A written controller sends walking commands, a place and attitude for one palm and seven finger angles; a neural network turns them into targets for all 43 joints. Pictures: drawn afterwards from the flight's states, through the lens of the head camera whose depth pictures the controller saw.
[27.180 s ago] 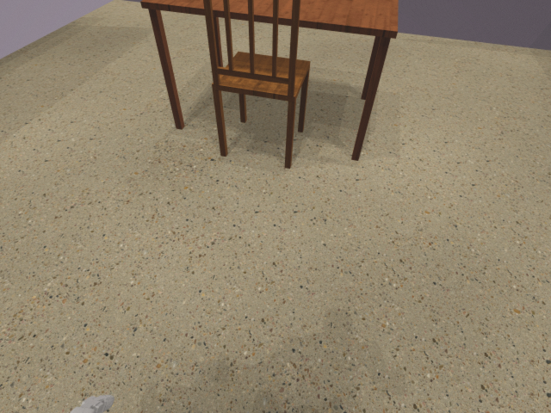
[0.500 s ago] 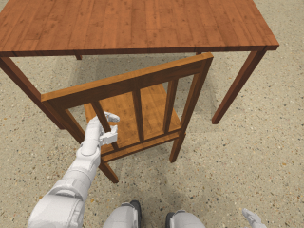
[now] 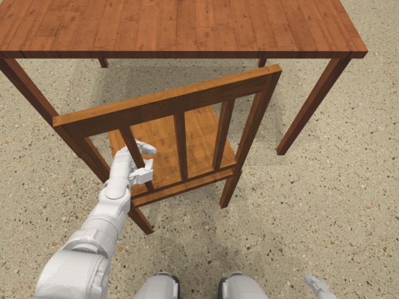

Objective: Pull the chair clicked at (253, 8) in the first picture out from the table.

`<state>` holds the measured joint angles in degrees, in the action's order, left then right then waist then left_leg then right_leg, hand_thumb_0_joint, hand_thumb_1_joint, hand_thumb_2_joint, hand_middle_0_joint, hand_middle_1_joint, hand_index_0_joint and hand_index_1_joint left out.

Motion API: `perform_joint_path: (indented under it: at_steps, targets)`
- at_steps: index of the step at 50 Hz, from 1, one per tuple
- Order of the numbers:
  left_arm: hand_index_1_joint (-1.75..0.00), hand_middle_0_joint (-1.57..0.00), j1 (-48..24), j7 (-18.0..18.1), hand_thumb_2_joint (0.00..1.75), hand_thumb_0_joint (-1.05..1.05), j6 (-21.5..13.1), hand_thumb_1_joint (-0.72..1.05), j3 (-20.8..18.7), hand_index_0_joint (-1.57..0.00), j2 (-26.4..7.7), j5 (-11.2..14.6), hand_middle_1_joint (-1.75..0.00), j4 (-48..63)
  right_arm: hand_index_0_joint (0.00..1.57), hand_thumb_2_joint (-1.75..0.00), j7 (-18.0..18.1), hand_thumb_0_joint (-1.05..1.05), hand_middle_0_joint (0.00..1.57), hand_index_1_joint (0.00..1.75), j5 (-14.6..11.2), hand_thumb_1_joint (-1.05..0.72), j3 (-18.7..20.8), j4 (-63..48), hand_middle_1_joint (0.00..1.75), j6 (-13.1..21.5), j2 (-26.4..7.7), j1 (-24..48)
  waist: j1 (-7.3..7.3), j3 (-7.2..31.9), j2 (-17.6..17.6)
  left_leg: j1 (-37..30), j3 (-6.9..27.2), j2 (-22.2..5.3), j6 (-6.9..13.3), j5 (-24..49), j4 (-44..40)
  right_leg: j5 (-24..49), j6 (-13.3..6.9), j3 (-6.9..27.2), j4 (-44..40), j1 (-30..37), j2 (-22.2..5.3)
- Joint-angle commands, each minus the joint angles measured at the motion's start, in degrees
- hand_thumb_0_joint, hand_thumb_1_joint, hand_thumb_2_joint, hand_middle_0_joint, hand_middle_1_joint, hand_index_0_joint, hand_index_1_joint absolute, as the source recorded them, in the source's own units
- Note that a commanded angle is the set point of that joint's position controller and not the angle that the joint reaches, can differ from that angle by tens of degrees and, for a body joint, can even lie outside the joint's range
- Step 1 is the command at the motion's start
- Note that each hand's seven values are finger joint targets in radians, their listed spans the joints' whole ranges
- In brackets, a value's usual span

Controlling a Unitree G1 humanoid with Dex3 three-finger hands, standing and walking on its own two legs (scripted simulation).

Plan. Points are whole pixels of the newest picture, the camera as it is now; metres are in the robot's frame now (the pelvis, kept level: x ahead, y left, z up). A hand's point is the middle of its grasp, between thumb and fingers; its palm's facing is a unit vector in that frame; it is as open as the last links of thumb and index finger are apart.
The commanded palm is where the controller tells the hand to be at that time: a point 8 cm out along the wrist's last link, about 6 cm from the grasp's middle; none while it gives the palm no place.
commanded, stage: step backward, pulling the chair out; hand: left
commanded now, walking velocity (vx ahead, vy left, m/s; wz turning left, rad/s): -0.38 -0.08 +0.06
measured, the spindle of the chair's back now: (181, 151) +0.43 +0.06 -0.06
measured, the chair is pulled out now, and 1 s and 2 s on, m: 0.19 0.38 0.52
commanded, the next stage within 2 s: stop walking, hand still on the chair in 1.50 s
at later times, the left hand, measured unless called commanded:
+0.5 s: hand (149, 209) +0.29 +0.12 -0.06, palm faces +0.02 -0.99 -0.15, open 5.1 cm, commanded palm +0.28 +0.17 -0.06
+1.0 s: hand (136, 263) +0.18 +0.13 -0.06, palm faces +0.06 -0.98 -0.16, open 5.1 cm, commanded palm +0.19 +0.18 -0.06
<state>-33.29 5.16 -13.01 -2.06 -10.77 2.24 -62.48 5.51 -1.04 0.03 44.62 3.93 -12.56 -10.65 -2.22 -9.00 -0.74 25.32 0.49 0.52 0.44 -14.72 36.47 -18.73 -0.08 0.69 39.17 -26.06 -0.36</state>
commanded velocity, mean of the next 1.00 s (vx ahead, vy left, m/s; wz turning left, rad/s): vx -0.38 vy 0.01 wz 0.02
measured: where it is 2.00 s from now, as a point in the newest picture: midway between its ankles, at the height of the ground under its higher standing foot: outside the picture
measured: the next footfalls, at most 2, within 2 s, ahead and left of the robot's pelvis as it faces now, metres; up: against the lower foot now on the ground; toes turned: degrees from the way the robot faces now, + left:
right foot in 0.04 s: +0.05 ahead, -0.14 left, +0.00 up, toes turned +0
left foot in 0.38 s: -0.06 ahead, +0.14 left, +0.00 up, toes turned +1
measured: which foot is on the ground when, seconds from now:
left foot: down 0.00-0.16, up 0.18-0.36, down 0.38-0.72, up 0.74-0.86, down 0.88-1.00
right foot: up 0.00-0.02, down 0.04-0.92, up 0.94-1.00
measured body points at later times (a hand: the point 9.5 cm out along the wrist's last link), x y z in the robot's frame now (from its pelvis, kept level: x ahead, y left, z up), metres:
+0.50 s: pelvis -0.11 -0.01 +0.00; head +0.01 +0.00 +0.43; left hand +0.28 +0.17 -0.05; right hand +0.00 -0.30 -0.12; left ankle -0.10 +0.14 -0.72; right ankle +0.01 -0.14 -0.72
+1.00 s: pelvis -0.18 -0.01 +0.00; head -0.10 -0.02 +0.44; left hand +0.18 +0.18 -0.05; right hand -0.11 -0.28 -0.13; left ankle -0.18 +0.11 -0.72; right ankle -0.07 -0.14 -0.70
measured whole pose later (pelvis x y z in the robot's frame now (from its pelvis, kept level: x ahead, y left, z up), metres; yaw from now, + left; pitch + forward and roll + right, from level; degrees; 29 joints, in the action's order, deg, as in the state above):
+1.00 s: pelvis -0.18 -0.01 +0.00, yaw +2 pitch +3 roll +0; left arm -30.2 5.3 -12.3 -2.8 -9.6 3.5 -61.7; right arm 6.9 -2.1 0.1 44.6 3.5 -15.8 -15.2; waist -2.8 -7.6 0.9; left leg 21.9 -0.6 -0.4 0.3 -19.4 38.6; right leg -16.7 1.1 -0.8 44.4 -34.7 -1.6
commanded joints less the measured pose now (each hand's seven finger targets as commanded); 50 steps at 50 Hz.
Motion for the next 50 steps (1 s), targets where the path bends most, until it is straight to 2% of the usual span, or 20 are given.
perform_joint_path:
  at_steps: [1,5,7,8,10,12,17,19,21,22,30,32,34,37,40,42,44,46,48,50]
  targets:
    - [-1.45,-0.50,-20.46,0.98,0.90,0.00,-5.43,0.90,-2.85,-0.50,-10.84,-2.55,-1.45,10.98,0.20,-0.90,0.20,0.00,0.20,0.30,0.48,-0.90,3.08,-2.74,0.30,1.26,-9.31,-5.97,-0.99,29.68,12.08,-23.45,13.88,-16.68,4.64,49.82,-1.51,6.84,-0.21,1.97,-3.43,5.27,-1.93]
    - [-1.45,-0.50,-19.65,0.70,0.90,0.00,-5.85,0.90,-4.48,-0.50,-13.26,-2.26,-1.45,10.39,0.20,-0.90,0.29,0.00,0.20,0.30,-0.68,-0.90,3.98,-3.08,0.30,1.34,-9.55,-5.46,-1.01,33.01,6.12,-11.64,7.93,-11.21,0.01,31.84,2.29,31.58,-1.49,4.54,-8.51,15.97,-5.82]
    - [-1.45,-0.50,-17.88,0.88,0.90,0.00,-5.21,0.90,-5.73,-0.50,-16.27,-1.79,-1.45,9.99,0.20,-0.90,0.91,0.00,0.20,0.30,-1.51,-0.90,3.95,-4.19,0.30,1.26,-9.20,-4.77,-1.02,34.87,-1.54,-4.96,4.02,-5.21,-2.80,8.61,9.11,45.14,-5.00,12.34,-9.23,22.03,-14.34]
    - [-1.45,-0.50,-18.99,0.88,0.90,0.00,-4.50,0.90,-5.07,-0.50,-16.19,-1.74,-1.45,10.61,0.20,-0.90,0.91,0.00,0.20,0.30,-1.66,-0.90,3.64,-4.71,0.30,1.49,-9.00,-2.68,-0.45,33.35,-3.13,-0.97,4.27,-2.58,-3.38,-7.90,13.46,47.06,-6.74,14.91,-11.30,22.29,-18.54]
    - [-1.45,-0.50,-19.62,1.02,0.90,0.00,-3.15,0.90,-5.45,-0.50,-16.75,-1.74,-1.45,10.84,0.20,-0.90,0.78,0.00,0.20,0.30,-1.53,-0.90,3.28,-5.21,0.30,1.93,-9.13,0.53,1.35,30.87,-1.99,3.01,6.92,-1.56,-3.31,-15.49,21.13,36.37,-8.09,16.35,-13.51,19.82,-21.98]
    - [-1.45,-0.50,-17.60,1.39,0.90,0.00,-1.71,0.90,-5.86,-0.50,-16.18,-1.28,-1.45,11.25,0.20,-0.90,0.88,0.00,0.20,0.30,-0.99,-0.90,2.62,-4.04,0.30,1.88,-9.45,-0.57,0.90,29.99,-0.51,2.38,8.36,-2.59,-3.06,-14.89,16.45,41.74,-8.94,13.87,-11.35,21.95,-21.75]
    - [-1.45,-0.50,-17.08,1.17,0.90,0.00,0.53,0.90,-2.97,-0.50,-12.22,0.07,-1.45,12.36,0.20,-0.90,1.96,0.00,0.20,0.30,-1.56,-0.90,3.01,-2.96,0.30,0.89,-11.01,-4.82,-0.91,32.78,-5.29,-6.90,4.48,-4.40,-2.46,3.57,-6.73,46.62,-3.39,6.50,-6.94,25.44,-16.00]
    - [-1.45,-0.50,-19.72,0.61,0.90,0.00,0.32,0.90,-0.52,-0.50,-9.03,0.37,-1.45,15.02,0.20,-0.90,2.27,0.00,0.20,0.30,-1.63,-0.90,3.77,-4.77,0.30,0.21,-11.89,-5.06,-1.03,33.03,-0.81,-13.56,6.18,-8.78,-0.52,26.09,-7.86,38.42,0.31,1.66,-5.34,18.90,-9.33]
    - [-1.45,-0.50,-20.09,0.11,0.90,0.00,-0.20,0.90,0.09,-0.50,-7.87,0.33,-1.45,14.80,0.20,-0.90,2.05,0.00,0.20,0.30,-1.49,-0.90,4.10,-5.11,0.30,-0.20,-11.35,-5.92,-1.26,33.25,2.84,-16.61,5.58,-10.26,0.09,30.75,-5.92,34.98,1.14,0.67,-5.49,17.01,-6.26]
    - [-1.45,-0.50,-21.89,-0.31,0.90,0.00,-0.56,0.90,1.75,-0.50,-6.42,-0.10,-1.45,16.57,0.20,-0.90,1.81,0.00,0.20,0.30,-0.97,-0.90,3.62,-6.06,0.30,-0.79,-10.44,-4.69,-1.29,34.07,8.99,-15.17,6.43,-10.76,0.00,31.37,-6.13,32.58,1.09,0.21,-3.47,17.47,-6.51]
    - [-1.45,-0.50,-20.09,0.05,0.90,0.00,-2.40,0.90,-0.34,-0.50,-8.96,-0.67,-1.45,14.99,0.20,-0.90,1.33,0.00,0.20,0.30,-1.01,-0.90,3.63,-7.62,0.30,-0.89,-9.91,-3.11,0.56,24.58,9.81,2.26,5.00,-11.02,0.50,2.75,-7.45,8.00,-0.21,1.68,-1.44,14.82,-4.85]
    - [-1.45,-0.50,-19.36,0.42,0.90,0.00,-2.63,0.90,-0.96,-0.50,-10.41,-0.63,-1.45,13.92,0.20,-0.90,1.44,0.00,0.20,0.30,-1.23,-0.90,3.61,-6.93,0.30,-0.13,-10.02,-3.98,0.91,22.73,6.17,4.26,4.06,-8.76,0.40,-7.70,-5.38,0.35,-0.89,4.42,-5.00,11.49,-6.19]
    - [-1.45,-0.50,-17.98,0.70,0.90,0.00,-3.20,0.90,-1.30,-0.50,-11.58,-0.71,-1.45,12.68,0.20,-0.90,1.39,0.00,0.20,0.30,-1.29,-0.90,3.55,-6.12,0.30,0.84,-9.78,-5.52,0.89,22.75,-2.68,1.05,1.16,-3.22,-0.85,-17.82,1.65,-9.44,-2.00,10.51,-15.77,5.14,-10.33]
    - [-1.45,-0.50,-14.02,1.25,0.90,0.00,-2.78,0.90,-3.20,-0.50,-13.84,-1.31,-1.45,8.65,0.20,-0.90,1.20,0.00,0.20,0.30,-1.10,-0.90,3.60,-3.91,0.30,1.11,-9.39,-7.16,1.05,25.49,-13.82,-7.09,-1.24,1.63,-2.07,-16.56,16.44,-17.49,-3.86,15.53,-28.31,0.52,-17.11]
    - [-1.45,-0.50,-14.12,0.89,0.90,0.00,-2.92,0.90,-3.06,-0.50,-12.20,-1.59,-1.45,8.93,0.20,-0.90,0.64,0.00,0.20,0.30,-1.08,-0.90,2.10,-3.21,0.30,1.51,-8.80,-6.76,0.45,27.57,-13.02,-7.74,0.06,0.41,-1.81,-15.57,12.32,-5.90,-3.74,11.04,-24.46,5.05,-16.76]
    - [-1.45,-0.50,-13.79,1.03,0.90,0.00,-3.27,0.90,-3.41,-0.50,-12.99,-1.25,-1.45,8.84,0.20,-0.90,1.10,0.00,0.20,0.30,-1.25,-0.90,1.46,-2.71,0.30,1.44,-9.39,-7.37,-0.10,26.29,-8.26,-10.98,-0.83,0.12,-1.27,-12.22,-1.87,-3.20,-1.13,6.42,-21.19,4.92,-13.76]
    - [-1.45,-0.50,-13.52,0.42,0.90,0.00,-3.57,0.90,-1.52,-0.50,-9.87,-0.90,-1.45,9.23,0.20,-0.90,1.78,0.00,0.20,0.30,-1.35,-0.90,1.67,-3.99,0.30,1.64,-11.25,-7.20,0.36,23.67,1.01,-6.08,6.24,-5.73,1.64,-11.57,-14.37,-2.13,1.11,2.65,-12.24,5.25,-7.65]
    - [-1.45,-0.50,-17.18,0.62,0.90,0.00,-3.53,0.90,-1.07,-0.50,-9.48,-0.63,-1.45,13.19,0.20,-0.90,2.17,0.00,0.20,0.30,-1.16,-0.90,1.80,-5.80,0.30,1.29,-11.74,-4.54,1.42,23.58,17.23,-0.77,13.85,-15.71,5.40,-2.44,-17.82,-0.84,1.49,-1.99,7.61,6.77,-1.94]
    - [-1.45,-0.50,-21.59,0.32,0.90,0.00,-3.01,0.90,-0.72,-0.50,-8.50,-0.63,-1.45,15.40,0.20,-0.90,2.16,0.00,0.20,0.30,-0.59,-0.90,1.93,-5.84,0.30,0.97,-9.59,-3.56,1.20,23.45,15.74,-3.70,13.97,-18.91,7.32,15.78,-13.82,-2.22,0.95,0.60,17.20,5.84,-1.81]
    - [-1.45,-0.50,-22.00,0.18,0.90,0.00,-3.22,0.90,-0.31,-0.50,-6.87,-0.57,-1.45,13.02,0.20,-0.90,1.55,0.00,0.20,0.30,-0.61,-0.90,3.20,-4.03,0.30,0.84,-10.20,-6.36,0.86,23.55,8.83,-15.92,11.64,-17.66,5.56,36.87,-5.12,-1.43,0.20,0.16,4.22,2.77,-2.03]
